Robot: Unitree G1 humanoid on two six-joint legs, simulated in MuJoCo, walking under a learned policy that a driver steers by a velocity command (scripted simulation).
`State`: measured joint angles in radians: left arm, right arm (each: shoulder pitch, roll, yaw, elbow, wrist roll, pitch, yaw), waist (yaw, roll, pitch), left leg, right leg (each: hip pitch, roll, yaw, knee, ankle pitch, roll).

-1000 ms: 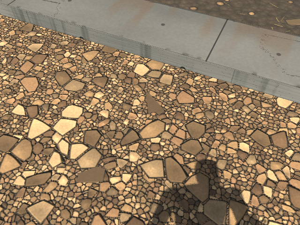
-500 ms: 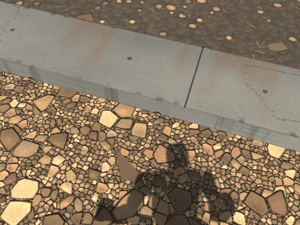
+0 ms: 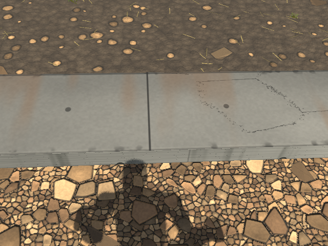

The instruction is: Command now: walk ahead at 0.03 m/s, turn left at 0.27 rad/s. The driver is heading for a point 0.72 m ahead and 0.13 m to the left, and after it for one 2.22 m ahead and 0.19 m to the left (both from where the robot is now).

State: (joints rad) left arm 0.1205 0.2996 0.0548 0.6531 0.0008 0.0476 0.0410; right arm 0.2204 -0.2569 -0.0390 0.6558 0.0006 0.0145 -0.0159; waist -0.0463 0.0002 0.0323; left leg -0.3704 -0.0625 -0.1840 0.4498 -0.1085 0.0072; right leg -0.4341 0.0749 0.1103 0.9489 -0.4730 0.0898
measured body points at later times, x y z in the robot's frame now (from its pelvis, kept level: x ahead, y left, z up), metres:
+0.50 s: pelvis +0.01 -0.01 +0.00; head +0.05 +0.01 +0.45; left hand +0.04 +0.31 -0.10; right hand +0.27 -0.19 -0.09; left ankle -0.01 +0.15 -0.69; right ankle +0.00 -0.13 -0.74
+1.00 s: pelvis +0.11 +0.05 +0.00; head +0.11 +0.03 +0.45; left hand +0.16 +0.35 -0.10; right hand +0.22 -0.22 -0.13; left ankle -0.02 +0.15 -0.74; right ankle +0.24 -0.06 -0.65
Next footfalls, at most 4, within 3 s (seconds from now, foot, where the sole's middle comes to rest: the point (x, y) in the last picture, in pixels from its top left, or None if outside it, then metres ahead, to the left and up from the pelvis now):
0.14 right None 0.04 -0.12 -0.78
0.58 left None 0.02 0.17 -0.78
1.18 right None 0.37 -0.07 -0.78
1.64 left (158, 191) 0.70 0.00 -0.78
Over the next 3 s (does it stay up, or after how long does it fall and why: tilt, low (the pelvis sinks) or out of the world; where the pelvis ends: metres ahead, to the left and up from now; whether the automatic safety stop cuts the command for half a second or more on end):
stays up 1.55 0.03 0.11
